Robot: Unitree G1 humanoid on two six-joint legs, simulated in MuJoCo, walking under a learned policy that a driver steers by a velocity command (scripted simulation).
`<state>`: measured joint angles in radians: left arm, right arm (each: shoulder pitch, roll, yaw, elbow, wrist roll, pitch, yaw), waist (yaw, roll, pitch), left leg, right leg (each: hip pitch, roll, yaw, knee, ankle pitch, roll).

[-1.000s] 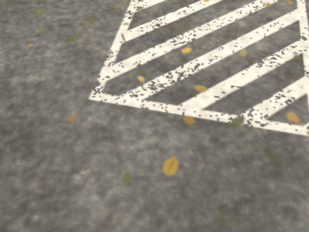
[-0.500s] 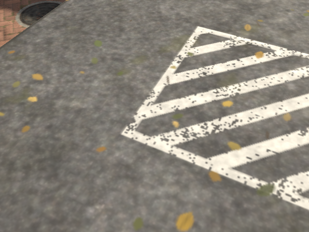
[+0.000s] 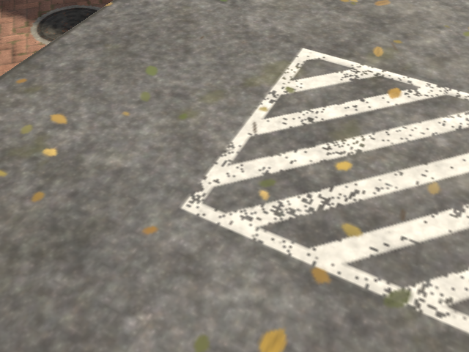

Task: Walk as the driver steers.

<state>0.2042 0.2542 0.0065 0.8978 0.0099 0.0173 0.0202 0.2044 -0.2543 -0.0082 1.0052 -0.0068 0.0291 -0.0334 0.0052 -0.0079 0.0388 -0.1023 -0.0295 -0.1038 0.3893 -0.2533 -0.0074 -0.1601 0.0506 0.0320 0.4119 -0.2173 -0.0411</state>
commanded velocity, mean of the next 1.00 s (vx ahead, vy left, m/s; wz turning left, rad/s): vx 0.33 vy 0.00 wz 0.00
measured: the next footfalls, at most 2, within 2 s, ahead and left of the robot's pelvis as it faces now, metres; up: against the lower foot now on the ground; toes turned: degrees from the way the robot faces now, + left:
left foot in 1.00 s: +0.42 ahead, +0.06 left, +0.00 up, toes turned +3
right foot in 1.40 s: +0.39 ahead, -0.13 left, +0.00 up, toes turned -1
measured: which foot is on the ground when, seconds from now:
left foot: down 0.00-0.60, up 0.62-0.98, down 1.00-1.00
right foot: down 0.00-1.00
